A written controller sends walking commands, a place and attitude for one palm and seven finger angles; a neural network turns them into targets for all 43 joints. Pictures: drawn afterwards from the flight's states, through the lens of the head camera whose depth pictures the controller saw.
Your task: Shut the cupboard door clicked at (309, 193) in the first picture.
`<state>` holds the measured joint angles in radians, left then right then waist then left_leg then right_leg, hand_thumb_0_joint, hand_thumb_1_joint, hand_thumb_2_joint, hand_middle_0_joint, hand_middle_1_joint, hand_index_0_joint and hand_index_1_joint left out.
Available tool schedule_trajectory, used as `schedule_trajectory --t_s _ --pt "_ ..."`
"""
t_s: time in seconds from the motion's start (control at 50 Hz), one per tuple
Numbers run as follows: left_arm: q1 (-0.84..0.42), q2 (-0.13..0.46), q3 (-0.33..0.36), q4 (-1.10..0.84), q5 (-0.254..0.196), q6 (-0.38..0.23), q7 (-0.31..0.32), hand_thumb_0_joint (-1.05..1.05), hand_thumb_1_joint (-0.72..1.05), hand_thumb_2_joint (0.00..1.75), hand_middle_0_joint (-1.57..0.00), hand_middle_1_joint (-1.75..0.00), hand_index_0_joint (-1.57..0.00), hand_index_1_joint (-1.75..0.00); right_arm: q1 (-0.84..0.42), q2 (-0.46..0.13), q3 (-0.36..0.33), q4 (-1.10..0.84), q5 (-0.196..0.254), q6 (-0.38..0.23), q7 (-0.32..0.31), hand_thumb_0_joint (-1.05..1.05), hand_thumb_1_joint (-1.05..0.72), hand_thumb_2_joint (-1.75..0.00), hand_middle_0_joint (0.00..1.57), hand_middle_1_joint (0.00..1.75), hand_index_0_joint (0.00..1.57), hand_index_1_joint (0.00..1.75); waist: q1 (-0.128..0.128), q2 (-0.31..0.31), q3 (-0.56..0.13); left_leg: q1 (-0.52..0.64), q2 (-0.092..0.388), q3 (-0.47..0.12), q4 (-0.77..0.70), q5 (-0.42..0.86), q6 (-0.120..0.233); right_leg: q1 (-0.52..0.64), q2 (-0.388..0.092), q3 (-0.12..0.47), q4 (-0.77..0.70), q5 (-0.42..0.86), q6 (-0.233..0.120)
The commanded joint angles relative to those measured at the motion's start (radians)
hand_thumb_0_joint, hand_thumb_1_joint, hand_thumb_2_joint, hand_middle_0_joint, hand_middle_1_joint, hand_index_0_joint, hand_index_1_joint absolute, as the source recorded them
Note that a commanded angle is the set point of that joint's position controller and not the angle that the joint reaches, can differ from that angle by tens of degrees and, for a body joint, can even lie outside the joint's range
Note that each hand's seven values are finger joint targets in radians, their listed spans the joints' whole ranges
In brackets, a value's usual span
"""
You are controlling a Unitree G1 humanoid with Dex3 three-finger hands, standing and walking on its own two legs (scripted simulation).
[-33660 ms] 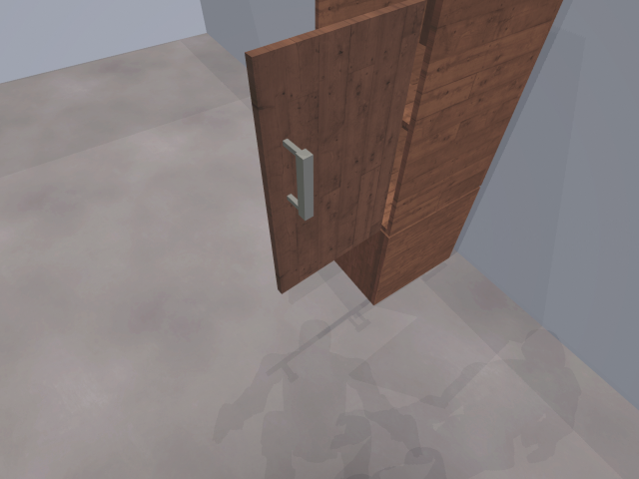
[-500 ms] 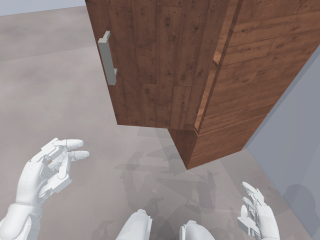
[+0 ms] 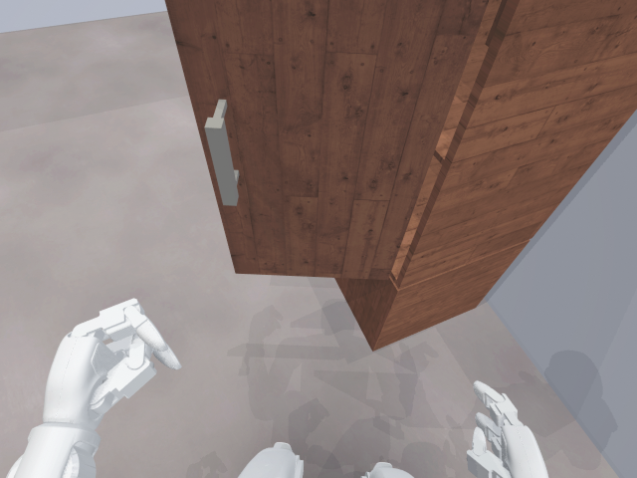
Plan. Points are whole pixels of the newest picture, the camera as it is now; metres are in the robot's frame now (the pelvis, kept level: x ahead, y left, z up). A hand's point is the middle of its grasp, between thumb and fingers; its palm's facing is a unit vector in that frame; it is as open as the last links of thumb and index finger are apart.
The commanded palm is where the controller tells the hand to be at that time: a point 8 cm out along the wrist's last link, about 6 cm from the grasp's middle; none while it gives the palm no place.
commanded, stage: raise the hand and make a fist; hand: left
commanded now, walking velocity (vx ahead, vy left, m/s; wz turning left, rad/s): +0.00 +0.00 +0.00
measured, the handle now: (226, 155) +0.51 +0.18 +0.10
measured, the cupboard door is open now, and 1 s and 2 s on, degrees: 65 65 65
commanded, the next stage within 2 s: bring the fist close to the handle in 0.80 s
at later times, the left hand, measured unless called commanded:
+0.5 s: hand (151, 345) +0.23 +0.19 +0.10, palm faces +0.05 -1.00 -0.03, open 3.1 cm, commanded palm +0.20 +0.24 +0.10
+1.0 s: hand (186, 348) +0.23 +0.16 +0.10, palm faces +0.05 -1.00 -0.05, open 3.1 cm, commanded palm +0.22 +0.21 +0.10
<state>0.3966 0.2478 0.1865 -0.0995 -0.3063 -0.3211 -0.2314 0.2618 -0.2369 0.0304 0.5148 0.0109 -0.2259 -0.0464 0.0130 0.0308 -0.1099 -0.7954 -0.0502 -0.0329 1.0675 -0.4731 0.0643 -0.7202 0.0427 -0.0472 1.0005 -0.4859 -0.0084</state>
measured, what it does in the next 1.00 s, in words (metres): stands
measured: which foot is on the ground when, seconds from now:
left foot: down 0.00-1.00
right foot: down 0.00-1.00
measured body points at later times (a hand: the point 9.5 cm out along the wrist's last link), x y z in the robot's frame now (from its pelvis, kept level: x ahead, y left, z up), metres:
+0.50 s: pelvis +0.00 +0.00 +0.02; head +0.03 +0.01 +0.47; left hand +0.22 +0.25 +0.10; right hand +0.18 -0.22 -0.05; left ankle +0.03 +0.07 -0.67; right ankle +0.01 -0.12 -0.67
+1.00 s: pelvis +0.00 -0.03 +0.02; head +0.02 -0.04 +0.47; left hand +0.22 +0.21 +0.10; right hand +0.18 -0.26 -0.05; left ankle +0.03 +0.07 -0.67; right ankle +0.01 -0.12 -0.67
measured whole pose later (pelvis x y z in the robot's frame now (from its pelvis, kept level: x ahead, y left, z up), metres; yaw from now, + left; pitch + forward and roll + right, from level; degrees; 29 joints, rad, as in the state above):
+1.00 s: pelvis +0.00 -0.03 +0.02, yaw +1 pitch +8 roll -2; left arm 0.33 0.24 0.15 -0.06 -0.28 -0.26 -0.20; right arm 0.27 -0.25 0.05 0.52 0.03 -0.19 -0.05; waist 0.01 0.05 -0.11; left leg -0.66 -0.03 -0.05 0.95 -0.43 0.02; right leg -0.60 0.06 -0.06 0.91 -0.46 -0.05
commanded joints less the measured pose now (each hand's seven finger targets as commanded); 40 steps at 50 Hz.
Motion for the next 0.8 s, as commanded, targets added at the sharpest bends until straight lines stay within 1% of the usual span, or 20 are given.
schedule_trajectory --t_s 0.0,0.06,0.08,0.12,0.16,0.18,0.22,0.26,0.32,0.36,0.4,0.42,0.44,0.52,0.54,0.58,0.62,0.68,0.72,0.78 --pt "-0.04 0.104 0.042 -0.224 0.002 -0.031 0.018 0.0 0.9 0.9 -1.23 -1.42 -1.23 -1.42 -0.027 -0.145 -0.057 -0.172 0.011 -0.037 -0.006 0.0 -0.9 -0.9 0.2 0.3 0.2 0.3 -0.01 0.048 -0.202 0.268 0.071 -0.115 -0.249 0.281 -0.079 0.04 0.006 -0.041 -0.112 0.211 -0.021" --pt "-0.06 0.105 0.036 -0.238 0.009 -0.008 0.021 0.0 0.9 0.9 -1.28 -1.48 -1.28 -1.48 -0.03 -0.143 -0.051 -0.183 0.013 -0.024 -0.008 0.0 -0.9 -0.9 0.2 0.3 0.2 0.3 -0.007 0.053 -0.193 0.286 0.074 -0.125 -0.269 0.272 -0.085 0.052 0.006 -0.043 -0.124 0.205 -0.023" --pt "-0.071 0.102 0.032 -0.25 0.009 -0.005 0.025 0.0 0.9 0.9 -1.3 -1.5 -1.3 -1.5 -0.032 -0.141 -0.048 -0.187 0.013 -0.021 -0.007 0.0 -0.9 -0.9 0.2 0.3 0.2 0.3 -0.008 0.071 -0.191 0.299 0.074 -0.131 -0.278 0.262 -0.09 0.052 0.005 -0.043 -0.129 0.198 -0.023" --pt "-0.084 0.123 0.047 -0.237 0.015 0.01 0.033 0.0 0.9 0.9 -1.3 -1.5 -1.3 -1.5 -0.031 -0.141 -0.041 -0.188 0.012 -0.014 -0.008 0.0 -0.9 -0.9 0.2 0.3 0.2 0.3 -0.002 0.071 -0.17 0.291 0.071 -0.132 -0.287 0.256 -0.088 0.068 0.009 -0.042 -0.136 0.204 -0.028" --pt "-0.093 0.109 0.031 -0.279 0.017 0.007 0.036 0.0 0.9 0.9 -1.3 -1.5 -1.3 -1.5 -0.037 -0.135 -0.042 -0.192 0.014 -0.014 -0.005 0.0 -0.9 -0.9 0.2 0.3 0.2 0.3 -0.003 0.094 -0.198 0.331 0.074 -0.131 -0.293 0.279 -0.094 0.077 0.005 -0.041 -0.144 0.209 -0.027" --pt "-0.099 0.109 0.027 -0.286 0.019 0.007 0.04 0.0 0.9 0.9 -1.3 -1.5 -1.3 -1.5 -0.035 -0.135 -0.04 -0.191 0.013 -0.014 -0.005 0.0 -0.9 -0.9 0.2 0.3 0.2 0.3 -0.007 0.091 -0.203 0.342 0.075 -0.138 -0.297 0.285 -0.097 0.078 0.004 -0.043 -0.146 0.21 -0.026" --pt "-0.099 0.119 0.033 -0.261 0.024 0.016 0.043 0.0 0.9 0.9 -1.3 -1.5 -1.3 -1.5 -0.036 -0.137 -0.036 -0.187 0.013 -0.01 -0.004 0.0 -0.9 -0.9 0.2 0.3 0.2 0.3 -0.005 0.072 -0.166 0.324 0.074 -0.138 -0.306 0.267 -0.094 0.088 0.009 -0.041 -0.156 0.208 -0.029" --pt "-0.109 0.106 0.024 -0.257 0.022 0.023 0.043 0.0 0.9 0.9 -1.3 -1.5 -1.3 -1.5 -0.041 -0.134 -0.035 -0.186 0.015 -0.008 -0.004 0.0 -0.9 -0.9 0.2 0.3 0.2 0.3 -0.007 0.067 -0.165 0.329 0.073 -0.136 -0.315 0.261 -0.096 0.099 0.006 -0.043 -0.165 0.209 -0.028" --pt "-0.122 0.119 0.031 -0.239 0.026 0.039 0.046 0.0 0.9 0.9 -1.3 -1.5 -1.3 -1.5 -0.048 -0.138 -0.033 -0.183 0.018 -0.004 -0.007 0.0 -0.9 -0.9 0.2 0.3 0.2 0.3 -0.005 0.064 -0.135 0.307 0.068 -0.125 -0.328 0.201 -0.084 0.12 0.007 -0.035 -0.187 0.194 -0.03" --pt "-0.145 0.116 0.028 -0.249 0.022 0.043 0.048 0.0 0.9 0.9 -1.3 -1.5 -1.3 -1.5 -0.055 -0.134 -0.032 -0.184 0.02 -0.006 -0.008 0.0 -0.9 -0.9 0.2 0.3 0.2 0.3 -0.009 0.056 -0.141 0.311 0.063 -0.12 -0.336 0.179 -0.08 0.135 0.003 -0.033 -0.201 0.19 -0.029" --pt "-0.133 0.11 0.03 -0.229 0.017 0.048 0.048 0.0 0.9 0.9 -1.3 -1.5 -1.3 -1.5 -0.057 -0.134 -0.03 -0.18 0.02 -0.009 -0.01 0.0 -0.9 -0.9 0.2 0.3 0.2 0.3 -0.007 0.039 -0.132 0.304 0.059 -0.108 -0.335 0.183 -0.072 0.152 0.003 -0.03 -0.214 0.198 -0.029" --pt "-0.124 0.124 0.044 -0.221 0.019 0.049 0.048 0.0 0.9 0.9 -1.3 -1.5 -1.3 -1.5 -0.056 -0.136 -0.031 -0.177 0.021 -0.007 -0.01 0.0 -0.9 -0.9 0.2 0.3 0.2 0.3 0.002 0.042 -0.131 0.295 0.055 -0.101 -0.331 0.187 -0.069 0.168 0.003 -0.025 -0.218 0.199 -0.033" --pt "-0.125 0.111 0.031 -0.232 0.021 0.044 0.048 0.0 0.9 0.9 -1.3 -1.5 -1.3 -1.5 -0.062 -0.132 -0.031 -0.18 0.021 -0.009 -0.009 0.0 -0.9 -0.9 0.2 0.3 0.2 0.3 0.0 0.059 -0.138 0.303 0.054 -0.095 -0.331 0.193 -0.069 0.166 0.0 -0.025 -0.217 0.201 -0.032" --pt "-0.118 0.125 0.045 -0.21 0.018 0.029 0.051 0.0 0.9 0.9 -1.3 -1.5 -1.3 -1.5 -0.061 -0.136 -0.033 -0.174 0.018 -0.013 -0.007 0.0 -0.9 -0.9 0.2 0.3 0.2 0.3 -0.001 0.021 -0.116 0.273 0.048 -0.08 -0.321 0.171 -0.057 0.172 0.001 -0.013 -0.231 0.183 -0.03" --pt "-0.133 0.114 0.034 -0.218 0.017 0.023 0.051 0.0 0.9 0.9 -1.3 -1.5 -1.3 -1.5 -0.069 -0.132 -0.032 -0.177 0.019 -0.015 -0.005 0.0 -0.9 -0.9 0.2 0.3 0.2 0.3 -0.002 0.036 -0.114 0.27 0.044 -0.072 -0.319 0.16 -0.055 0.168 -0.003 -0.01 -0.236 0.172 -0.029" --pt "-0.132 0.109 0.03 -0.21 0.017 0.014 0.052 0.0 0.9 0.9 -1.3 -1.5 -1.3 -1.5 -0.069 -0.133 -0.034 -0.174 0.019 -0.017 -0.006 0.0 -0.9 -0.9 0.2 0.3 0.2 0.3 -0.008 0.033 -0.105 0.266 0.044 -0.065 -0.313 0.144 -0.052 0.158 -0.004 -0.005 -0.241 0.157 -0.027" --pt "-0.133 0.136 0.049 -0.211 0.017 0.008 0.055 0.0 0.9 0.9 -1.3 -1.5 -1.3 -1.5 -0.066 -0.137 -0.034 -0.172 0.016 -0.019 -0.008 0.0 -0.9 -0.9 0.2 0.3 0.2 0.3 -0.004 0.012 -0.115 0.248 0.039 -0.056 -0.301 0.145 -0.044 0.175 -0.004 0.01 -0.248 0.149 -0.026" --pt "-0.127 0.118 0.038 -0.218 0.015 -0.003 0.054 0.0 0.9 0.9 -1.3 -1.5 -1.3 -1.5 -0.066 -0.13 -0.035 -0.172 0.018 -0.025 -0.006 0.0 -0.9 -0.9 0.2 0.3 0.2 0.3 -0.005 0.03 -0.132 0.256 0.034 -0.043 -0.289 0.166 -0.042 0.182 -0.01 0.018 -0.249 0.164 -0.023" --pt "-0.118 0.132 0.05 -0.212 0.011 -0.004 0.052 0.0 0.9 0.9 -1.3 -1.5 -1.3 -1.5 -0.061 -0.133 -0.037 -0.169 0.017 -0.026 -0.007 0.0 -0.9 -0.9 0.2 0.3 0.2 0.3 -0.007 -0.005 -0.135 0.237 0.032 -0.035 -0.271 0.184 -0.036 0.199 -0.011 0.035 -0.257 0.179 -0.019" --pt "-0.13 0.117 0.038 -0.207 0.008 -0.007 0.047 0.0 0.9 0.9 -1.3 -1.5 -1.3 -1.5 -0.066 -0.129 -0.037 -0.17 0.018 -0.026 -0.006 0.0 -0.9 -0.9 0.2 0.3 0.2 0.3 -0.009 0.002 -0.123 0.222 0.029 -0.026 -0.263 0.176 -0.035 0.193 -0.018 0.05 -0.267 0.162 -0.015"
